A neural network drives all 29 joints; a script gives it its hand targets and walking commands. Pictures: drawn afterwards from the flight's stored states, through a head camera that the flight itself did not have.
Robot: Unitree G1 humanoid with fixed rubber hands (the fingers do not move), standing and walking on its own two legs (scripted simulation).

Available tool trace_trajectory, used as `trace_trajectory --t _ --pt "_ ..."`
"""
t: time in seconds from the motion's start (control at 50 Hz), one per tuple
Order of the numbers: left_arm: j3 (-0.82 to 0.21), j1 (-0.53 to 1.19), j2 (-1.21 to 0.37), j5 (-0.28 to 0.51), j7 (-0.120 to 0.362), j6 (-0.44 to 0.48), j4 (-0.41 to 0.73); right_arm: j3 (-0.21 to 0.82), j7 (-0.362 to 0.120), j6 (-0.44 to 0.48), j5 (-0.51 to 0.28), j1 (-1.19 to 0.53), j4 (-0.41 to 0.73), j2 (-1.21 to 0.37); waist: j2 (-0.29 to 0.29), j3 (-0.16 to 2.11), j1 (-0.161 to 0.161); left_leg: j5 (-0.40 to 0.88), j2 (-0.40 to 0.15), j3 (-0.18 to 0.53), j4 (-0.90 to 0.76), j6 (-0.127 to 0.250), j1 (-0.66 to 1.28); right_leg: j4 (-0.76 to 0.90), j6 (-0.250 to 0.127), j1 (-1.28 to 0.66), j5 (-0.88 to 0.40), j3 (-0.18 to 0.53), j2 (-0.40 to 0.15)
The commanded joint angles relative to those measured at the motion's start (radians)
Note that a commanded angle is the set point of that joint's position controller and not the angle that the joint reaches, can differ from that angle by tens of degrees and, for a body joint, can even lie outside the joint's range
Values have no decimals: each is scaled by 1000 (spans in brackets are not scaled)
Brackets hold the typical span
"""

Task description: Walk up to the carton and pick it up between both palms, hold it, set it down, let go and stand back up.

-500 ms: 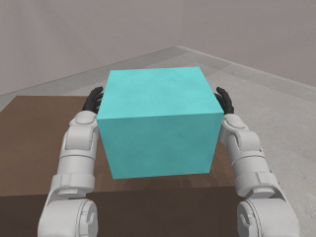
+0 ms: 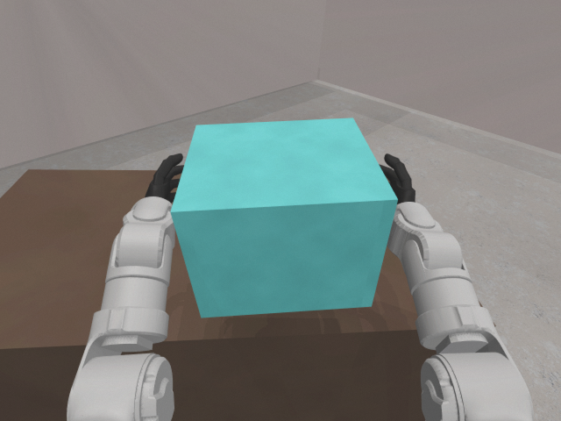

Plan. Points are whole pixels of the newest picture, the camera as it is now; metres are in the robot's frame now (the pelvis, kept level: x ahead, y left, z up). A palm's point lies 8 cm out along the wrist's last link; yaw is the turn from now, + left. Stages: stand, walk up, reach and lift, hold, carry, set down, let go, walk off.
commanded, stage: hold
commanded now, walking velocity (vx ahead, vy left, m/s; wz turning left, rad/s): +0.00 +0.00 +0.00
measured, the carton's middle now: (280, 212) +0.39 +0.00 +0.17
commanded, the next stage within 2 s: set down in 0.18 s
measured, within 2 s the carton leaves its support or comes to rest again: neither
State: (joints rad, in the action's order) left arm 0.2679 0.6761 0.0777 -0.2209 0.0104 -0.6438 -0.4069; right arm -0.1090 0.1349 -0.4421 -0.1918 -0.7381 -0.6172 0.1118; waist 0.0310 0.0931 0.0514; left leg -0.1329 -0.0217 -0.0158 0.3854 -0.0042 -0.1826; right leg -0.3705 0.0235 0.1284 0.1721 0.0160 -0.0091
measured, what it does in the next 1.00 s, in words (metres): stands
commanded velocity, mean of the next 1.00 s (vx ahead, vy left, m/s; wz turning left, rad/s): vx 0.00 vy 0.00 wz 0.00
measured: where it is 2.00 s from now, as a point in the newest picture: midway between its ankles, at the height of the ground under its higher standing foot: outside the picture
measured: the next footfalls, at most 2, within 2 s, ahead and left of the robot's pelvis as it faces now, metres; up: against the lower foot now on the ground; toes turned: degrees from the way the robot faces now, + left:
none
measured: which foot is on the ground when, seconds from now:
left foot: down 0.00-1.00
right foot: down 0.00-1.00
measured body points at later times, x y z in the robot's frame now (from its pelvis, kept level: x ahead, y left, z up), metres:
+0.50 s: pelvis +0.00 +0.00 +0.00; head -0.06 +0.02 +0.45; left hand +0.39 +0.19 +0.21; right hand +0.40 -0.15 +0.21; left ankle +0.05 +0.12 -0.74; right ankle +0.02 -0.13 -0.74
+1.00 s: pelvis +0.03 +0.00 +0.00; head +0.01 +0.02 +0.45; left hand +0.42 +0.19 +0.15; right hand +0.42 -0.16 +0.15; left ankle +0.05 +0.12 -0.74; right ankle +0.02 -0.13 -0.74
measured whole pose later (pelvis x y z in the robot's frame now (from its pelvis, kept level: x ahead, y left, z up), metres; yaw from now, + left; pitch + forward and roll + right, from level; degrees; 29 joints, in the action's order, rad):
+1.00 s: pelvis +0.03 +0.00 +0.00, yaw +0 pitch -4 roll +0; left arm 0.37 0.64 0.04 -0.28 0.07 -0.36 -0.45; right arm -0.16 0.10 -0.09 0.01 -0.65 -0.67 0.03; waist 0.05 -0.02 0.03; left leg -0.15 -0.02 -0.02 0.34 -0.01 -0.13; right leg -0.33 0.02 0.08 0.19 0.01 -0.01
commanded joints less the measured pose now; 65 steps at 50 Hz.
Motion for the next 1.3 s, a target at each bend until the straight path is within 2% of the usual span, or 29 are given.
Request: trace_trajectory --t 0.0,0.06,0.16,0.18,0.2,0.24,0.3,0.32,0.34,0.4,0.46,0.52,0.54,0.56,0.58,0.62,0.68,0.7,0.72,0.82,0.88,0.92,0.98,1.04,1.14,1.18,1.2,1.26,1.28 --pt "-353 633 -623 147 167 64 308 367 -127 80 -117 -690 322 -562 -19 323 11 196 51 14 -97 -9 284 136 -13 -96 -160 -39 69" --pt "-354 637 -628 146 166 64 302 354 -126 75 -117 -676 297 -552 -30 307 21 177 52 19 -100 -14 273 141 -18 -90 -144 -35 70" --pt "-349 659 -624 147 165 64 306 357 -129 78 -120 -707 318 -556 -31 324 14 164 52 18 -99 -12 272 142 -18 -93 -127 -33 67" --pt "-337 702 -633 140 161 71 265 344 -140 78 -101 -756 295 -559 -75 282 -36 94 54 -17 -117 -16 261 141 -8 -84 -80 -38 76" --pt "-334 725 -628 149 164 79 250 342 -145 90 -93 -781 271 -566 -53 296 -32 67 54 -17 -126 -7 255 144 -7 -80 -61 -39 73" --pt "-343 764 -628 154 161 99 235 311 -155 120 -64 -828 264 -555 -62 312 -26 43 48 -16 -125 -16 252 145 -14 -60 -30 -46 73" --pt "-338 806 -629 154 158 145 229 315 -160 181 -29 -885 288 -588 -47 350 -41 59 45 -20 -121 -8 261 140 -9 -52 -34 -56 70" --pt "-319 804 -616 144 162 153 200 299 -163 192 -8 -881 239 -576 -53 322 -30 12 48 -21 -134 -8 247 148 -9 -52 2 -54 62" --pt "-329 805 -618 148 163 166 212 278 -167 218 12 -874 268 -574 -47 366 -25 27 40 -22 -129 -13 272 144 -11 -47 -5 -63 63" --pt "-225 703 -546 69 198 197 34 193 -167 274 99 -832 180 -566 -5 237 -40 -53 43 -48 -154 11 226 160 -4 -58 73 -75 50" --pt "-133 584 -483 -10 251 195 -89 112 -159 297 164 -711 81 -518 23 123 -25 -96 53 -68 -178 30 210 177 4 -94 121 -80 41" --pt "-147 589 -487 -22 282 209 -81 61 -150 337 220 -691 82 -504 -5 98 -5 -107 53 -86 -186 17 192 168 2 -124 131 -90 37" --pt "-163 607 -492 -10 280 222 -29 91 -150 360 210 -689 118 -524 -1 128 -20 -63 52 -87 -179 16 203 161 6 -139 98 -92 40" --pt "-184 617 -515 7 272 235 -18 90 -144 377 215 -697 122 -520 -13 146 -6 -46 49 -84 -174 8 218 160 4 -139 68 -100 42" --pt "-225 648 -530 27 261 260 41 120 -144 401 209 -695 149 -541 -23 201 -9 17 46 -82 -159 -4 244 146 9 -153 13 -104 45" --pt "-265 634 -548 43 247 287 35 154 -135 433 200 -716 182 -547 -50 270 -5 131 53 -76 -117 -17 302 141 9 -172 -76 -105 48" --pt "-372 600 -606 94 212 331 120 209 -127 466 176 -654 205 -565 -79 401 9 317 38 -61 -69 -55 422 135 6 -159 -173 -116 60" --pt "-375 580 -598 93 207 342 114 232 -128 466 181 -626 206 -568 -57 425 -1 371 35 -56 -55 -54 447 136 8 -163 -193 -118 67" --pt "-378 563 -591 86 203 341 127 240 -126 464 174 -602 195 -552 -72 421 1 412 35 -58 -43 -61 469 137 11 -153 -222 -118 66" --pt "-351 487 -562 57 201 335 112 272 -120 465 161 -544 206 -548 -36 362 -11 459 37 -55 -40 -55 447 139 21 -176 -295 -105 61" --pt "-368 483 -570 61 196 338 150 310 -120 476 139 -577 268 -538 -50 398 -25 529 40 -49 -19 -67 454 127 22 -185 -357 -105 63" --pt "-404 517 -582 83 191 355 163 322 -119 486 140 -588 287 -547 -50 430 -18 536 44 -48 -13 -70 456 124 21 -183 -366 -106 61" --pt "-391 534 -572 83 192 368 124 307 -118 484 162 -572 255 -562 -37 409 -11 451 47 -51 -25 -60 407 122 26 -190 -362 -94 50" --pt "-305 496 -535 37 204 360 32 265 -130 467 190 -551 188 -556 -8 308 -43 301 46 -63 -70 -34 358 143 28 -171 -245 -93 45" --pt "-236 546 -487 2 225 373 -88 173 -142 470 257 -566 116 -561 -3 215 -37 114 51 -84 -121 -7 252 145 25 -161 -134 -85 29" --pt "-242 556 -506 8 220 383 -91 171 -150 487 266 -603 135 -565 -2 228 -45 98 46 -83 -128 -7 257 146 23 -140 -94 -93 36" --pt "-243 590 -515 17 221 393 -102 144 -153 493 278 -615 121 -565 2 230 -33 88 42 -82 -130 -11 257 143 18 -132 -77 -97 36" --pt "-265 628 -534 40 212 420 -102 151 -155 518 279 -669 150 -596 -14 297 -47 119 41 -88 -121 -15 270 134 19 -140 -116 -95 36" --pt "-264 629 -533 34 210 433 -130 138 -158 521 293 -653 108 -597 -24 278 -37 130 42 -89 -119 -20 265 137 17 -140 -122 -99 38"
